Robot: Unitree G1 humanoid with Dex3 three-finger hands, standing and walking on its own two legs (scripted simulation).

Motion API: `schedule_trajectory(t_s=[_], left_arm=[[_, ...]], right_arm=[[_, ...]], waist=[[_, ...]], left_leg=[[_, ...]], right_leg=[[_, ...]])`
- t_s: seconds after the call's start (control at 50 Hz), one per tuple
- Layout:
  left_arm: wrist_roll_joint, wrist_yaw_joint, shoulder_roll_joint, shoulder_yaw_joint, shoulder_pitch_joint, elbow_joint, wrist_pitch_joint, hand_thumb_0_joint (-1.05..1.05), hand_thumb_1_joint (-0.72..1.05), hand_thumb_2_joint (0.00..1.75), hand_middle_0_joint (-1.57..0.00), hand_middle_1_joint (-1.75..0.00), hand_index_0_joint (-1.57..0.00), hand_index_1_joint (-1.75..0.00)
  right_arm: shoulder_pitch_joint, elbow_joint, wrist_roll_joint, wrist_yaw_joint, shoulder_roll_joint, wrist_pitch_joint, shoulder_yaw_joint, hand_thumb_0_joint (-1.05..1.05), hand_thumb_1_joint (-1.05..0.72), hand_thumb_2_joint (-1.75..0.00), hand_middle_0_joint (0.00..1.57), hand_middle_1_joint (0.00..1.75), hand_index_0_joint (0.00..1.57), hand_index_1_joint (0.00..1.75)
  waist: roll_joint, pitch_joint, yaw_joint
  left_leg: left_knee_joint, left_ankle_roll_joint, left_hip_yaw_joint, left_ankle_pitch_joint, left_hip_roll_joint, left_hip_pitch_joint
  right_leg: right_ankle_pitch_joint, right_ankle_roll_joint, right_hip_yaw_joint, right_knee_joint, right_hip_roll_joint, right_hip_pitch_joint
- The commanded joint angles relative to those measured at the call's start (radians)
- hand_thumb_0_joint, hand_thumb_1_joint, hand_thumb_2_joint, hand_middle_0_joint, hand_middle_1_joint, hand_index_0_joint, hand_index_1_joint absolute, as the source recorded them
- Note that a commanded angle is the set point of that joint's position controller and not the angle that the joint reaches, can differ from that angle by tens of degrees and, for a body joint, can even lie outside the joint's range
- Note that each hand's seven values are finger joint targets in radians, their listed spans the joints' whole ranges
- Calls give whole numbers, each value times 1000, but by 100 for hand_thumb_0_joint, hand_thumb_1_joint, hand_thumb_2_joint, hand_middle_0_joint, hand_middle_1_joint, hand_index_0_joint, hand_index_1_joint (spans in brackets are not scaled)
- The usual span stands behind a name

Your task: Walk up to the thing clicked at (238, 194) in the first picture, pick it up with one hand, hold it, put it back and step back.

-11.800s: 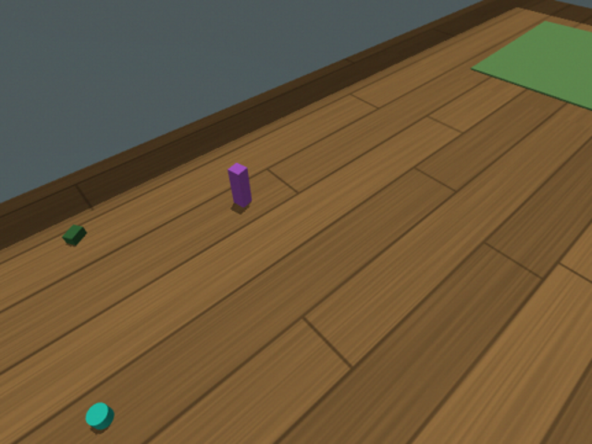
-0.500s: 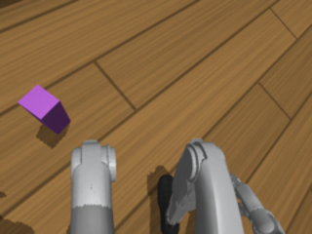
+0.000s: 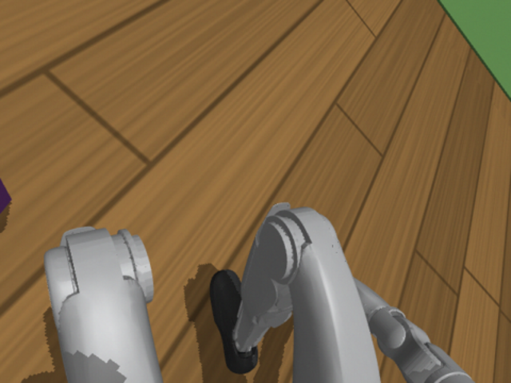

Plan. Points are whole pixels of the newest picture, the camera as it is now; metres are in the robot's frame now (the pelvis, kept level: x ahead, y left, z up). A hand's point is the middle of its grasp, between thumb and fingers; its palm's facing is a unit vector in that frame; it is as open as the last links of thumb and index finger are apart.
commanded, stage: close in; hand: left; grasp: from the side
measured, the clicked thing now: out of the picture +0.41 +0.32 -0.18
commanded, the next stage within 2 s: rest palm in 0.82 s
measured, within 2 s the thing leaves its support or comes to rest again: neither
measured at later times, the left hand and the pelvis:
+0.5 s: hand out of the picture +0.38 +0.34 -0.17, palm faces +0.51 -0.86 +0.00, open 17.5 cm; pelvis -0.01 +0.00 -0.01, yaw -1 degrees
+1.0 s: hand out of the picture +0.38 +0.32 -0.16, palm faces +0.51 -0.86 +0.00, open 17.4 cm; pelvis -0.01 +0.00 +0.00, yaw -1 degrees
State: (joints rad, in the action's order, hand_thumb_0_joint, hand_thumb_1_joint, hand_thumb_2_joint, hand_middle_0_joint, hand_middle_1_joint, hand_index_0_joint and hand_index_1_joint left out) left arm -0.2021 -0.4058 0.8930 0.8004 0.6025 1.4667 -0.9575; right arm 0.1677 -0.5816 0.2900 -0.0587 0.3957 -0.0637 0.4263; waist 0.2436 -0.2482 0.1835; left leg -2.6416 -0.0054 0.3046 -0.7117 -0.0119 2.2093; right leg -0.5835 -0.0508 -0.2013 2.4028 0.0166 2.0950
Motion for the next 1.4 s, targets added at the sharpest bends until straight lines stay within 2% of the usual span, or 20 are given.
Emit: schedule_trajectory(t_s=[0.0,0.08,0.16,0.26,0.34,0.5,0.52,0.66,0.78,0.9,1.06,1.16,1.18,1.24,1.26,1.28,1.3,1.32,1.34,1.38], left_arm=[[31,134,309,37,127,-174,-122,0,-61,7,-7,-15,-10,-13],[63,202,269,-8,135,-223,-152,0,-61,6,-7,-15,-10,-13],[58,230,186,-68,119,-201,-164,0,-61,8,-7,-15,-9,-13],[52,272,139,-109,107,-167,-178,0,-61,9,-6,-15,-9,-13],[48,314,122,-105,99,-167,-204,0,-61,10,-5,-14,-8,-12],[78,368,114,-119,101,-201,-233,0,-61,12,-5,-13,-7,-12],[75,372,121,-111,90,-206,-233,0,-61,13,-5,-13,-7,-12],[77,386,53,-166,98,-237,-227,0,-61,15,-4,-13,-6,-12],[86,399,33,-184,69,-244,-226,0,-60,18,-4,-14,-5,-13],[78,422,-7,-204,92,-264,-240,0,-59,18,-3,-13,-5,-12],[88,442,36,-171,71,-229,-254,0,-50,21,-6,-11,-6,-12],[92,440,0,-206,79,-212,-259,0,-49,21,-6,-11,-6,-12],[93,440,33,-182,67,-219,-260,0,-47,23,-6,-12,-6,-13],[88,443,1,-201,53,-205,-262,0,-44,23,-6,-12,-6,-12],[83,446,35,-172,55,-226,-262,0,-45,24,-7,-13,-7,-13],[83,447,14,-200,74,-214,-261,0,-44,25,-7,-13,-7,-14],[82,450,-1,-197,70,-207,-263,0,-43,26,-8,-14,-8,-15],[85,456,50,-164,62,-220,-267,0,-43,27,-10,-16,-10,-16],[88,456,63,-160,56,-220,-266,0,-42,26,-9,-15,-9,-16],[93,452,26,-189,68,-207,-271,0,-39,28,-11,-17,-11,-17]], right_arm=[[-54,20,25,-1,351,26,-102,0,-92,-90,20,30,20,30],[-39,25,45,-13,356,42,-103,0,-92,-90,20,30,20,30],[-37,27,56,-23,354,56,-100,0,-92,-90,20,30,20,30],[-33,35,53,-36,360,64,-93,0,-92,-90,20,30,20,30],[-25,39,53,-48,360,66,-92,0,-91,-90,20,30,20,30],[-28,33,64,-59,354,75,-92,0,-91,-90,20,30,20,30],[-27,32,63,-61,348,75,-91,0,-91,-90,20,30,20,30],[-28,21,59,-66,339,75,-103,0,-91,-90,20,30,20,30],[-28,17,53,-72,334,75,-112,0,-90,-90,20,30,20,30],[-17,23,51,-79,328,73,-117,0,-90,-90,20,30,20,30],[-17,21,57,-80,322,78,-106,0,-89,-90,20,30,20,30],[-7,26,59,-82,326,79,-102,0,-90,-90,20,30,20,30],[-9,25,59,-81,332,79,-105,0,-89,-90,20,30,20,30],[2,27,61,-82,328,76,-99,0,-89,-90,20,30,20,30],[-5,24,61,-81,331,75,-100,0,-89,-90,20,30,20,30],[1,29,60,-82,328,75,-95,0,-89,-90,20,30,20,30],[1,28,59,-83,329,75,-95,0,-89,-90,20,30,20,30],[1,23,59,-82,340,74,-99,0,-89,-90,20,30,20,30],[-4,24,61,-81,335,76,-96,0,-89,-90,20,30,20,30],[0,25,65,-82,335,78,-93,0,-89,-90,20,30,20,30]], waist=[[-574,567,31],[-600,556,55],[-548,530,90],[-503,491,99],[-494,475,91],[-517,497,95],[-524,511,83],[-511,508,101],[-514,528,82],[-496,522,90],[-478,534,79],[-486,526,92],[-498,524,82],[-481,508,85],[-483,520,75],[-477,495,89],[-465,493,93],[-487,498,74],[-496,523,71],[-498,513,92]], left_leg=[[374,-35,-77,143,-57,-426],[375,-38,-66,122,-61,-433],[356,-26,-63,100,-59,-388],[371,-21,-33,34,-61,-353],[379,-25,-18,22,-61,-357],[365,-27,-28,70,-62,-373],[361,-25,-35,68,-60,-369],[354,-21,-43,67,-56,-351],[366,-27,-32,74,-57,-369],[360,-25,-35,73,-52,-356],[337,-17,-50,80,-51,-341],[351,-25,-34,71,-56,-359],[353,-25,-33,69,-56,-360],[344,-22,-36,74,-54,-342],[341,-20,-40,71,-55,-344],[342,-18,-37,58,-55,-329],[354,-21,-25,50,-57,-338],[358,-25,-24,62,-60,-351],[352,-26,-27,82,-61,-373],[349,-29,-23,91,-62,-369]], right_leg=[[87,61,-115,-129,40,-249],[88,59,-120,-127,41,-239],[89,54,-123,-144,46,-257],[50,52,-139,-142,47,-231],[51,50,-144,-131,46,-222],[92,49,-135,-134,51,-261],[93,51,-132,-135,55,-263],[103,51,-130,-143,56,-264],[105,57,-135,-132,55,-250],[105,55,-130,-139,53,-256],[108,57,-123,-151,60,-282],[99,56,-135,-142,59,-261],[99,58,-135,-139,59,-260],[105,56,-135,-145,59,-268],[103,57,-131,-151,61,-276],[94,55,-133,-151,59,-269],[86,54,-138,-151,57,-262],[96,55,-138,-141,56,-262],[108,56,-134,-139,58,-274],[117,56,-142,-133,58,-269]])
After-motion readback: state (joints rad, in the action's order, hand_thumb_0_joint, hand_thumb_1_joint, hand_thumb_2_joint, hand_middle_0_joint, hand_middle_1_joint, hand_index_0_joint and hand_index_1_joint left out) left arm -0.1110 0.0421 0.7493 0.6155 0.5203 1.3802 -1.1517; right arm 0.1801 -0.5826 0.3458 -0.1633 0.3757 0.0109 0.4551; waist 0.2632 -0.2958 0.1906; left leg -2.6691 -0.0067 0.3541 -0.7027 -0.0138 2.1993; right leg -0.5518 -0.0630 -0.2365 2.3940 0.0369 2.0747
